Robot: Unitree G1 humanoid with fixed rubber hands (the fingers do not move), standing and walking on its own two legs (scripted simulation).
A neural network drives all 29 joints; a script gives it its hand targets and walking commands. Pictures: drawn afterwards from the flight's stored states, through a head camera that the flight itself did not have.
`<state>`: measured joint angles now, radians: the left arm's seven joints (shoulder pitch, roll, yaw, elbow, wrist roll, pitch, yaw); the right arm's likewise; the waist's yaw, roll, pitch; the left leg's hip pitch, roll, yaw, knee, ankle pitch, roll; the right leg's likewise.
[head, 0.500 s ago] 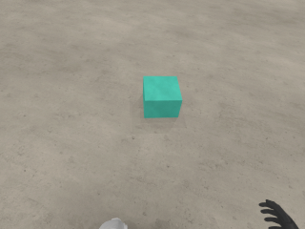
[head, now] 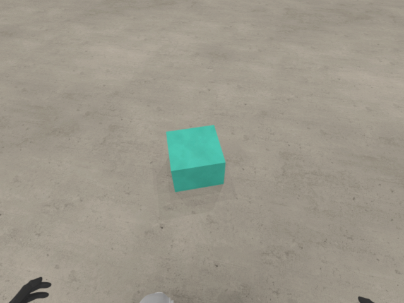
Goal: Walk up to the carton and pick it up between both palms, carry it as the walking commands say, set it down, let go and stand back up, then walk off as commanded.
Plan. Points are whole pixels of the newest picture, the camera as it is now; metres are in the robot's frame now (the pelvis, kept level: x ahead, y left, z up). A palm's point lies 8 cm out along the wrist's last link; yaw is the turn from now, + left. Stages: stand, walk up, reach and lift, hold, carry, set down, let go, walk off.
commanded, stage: walk up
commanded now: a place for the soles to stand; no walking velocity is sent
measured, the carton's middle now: (194, 157) +0.96 +0.05 -0.66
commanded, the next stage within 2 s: none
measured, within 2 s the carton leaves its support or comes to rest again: neither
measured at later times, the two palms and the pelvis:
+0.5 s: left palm (72, 215) +0.33 +0.31 -0.08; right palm (377, 245) +0.24 -0.37 -0.07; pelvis +0.20 -0.01 -0.01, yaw -1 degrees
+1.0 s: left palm (86, 180) +0.44 +0.32 -0.09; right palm (332, 156) +0.48 -0.36 -0.06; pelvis +0.37 -0.01 -0.01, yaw +1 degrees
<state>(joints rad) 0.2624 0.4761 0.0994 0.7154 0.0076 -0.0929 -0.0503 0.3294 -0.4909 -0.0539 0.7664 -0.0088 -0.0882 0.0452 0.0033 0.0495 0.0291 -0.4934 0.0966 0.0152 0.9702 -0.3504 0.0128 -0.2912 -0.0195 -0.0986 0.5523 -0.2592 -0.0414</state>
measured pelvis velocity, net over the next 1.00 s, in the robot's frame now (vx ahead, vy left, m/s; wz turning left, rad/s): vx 0.37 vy -0.01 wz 0.02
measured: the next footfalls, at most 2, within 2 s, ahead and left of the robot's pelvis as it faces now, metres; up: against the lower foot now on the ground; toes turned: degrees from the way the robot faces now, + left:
left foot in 0.16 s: +0.22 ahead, +0.14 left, +0.00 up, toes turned +7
right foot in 0.50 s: +0.34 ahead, -0.14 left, +0.00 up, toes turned -5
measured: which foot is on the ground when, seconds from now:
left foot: up 0.00-0.14, down 0.16-0.50, up 0.52-0.82, down 0.84-1.00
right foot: down 0.00-0.18, up 0.20-0.48, down 0.50-0.84, up 0.86-1.00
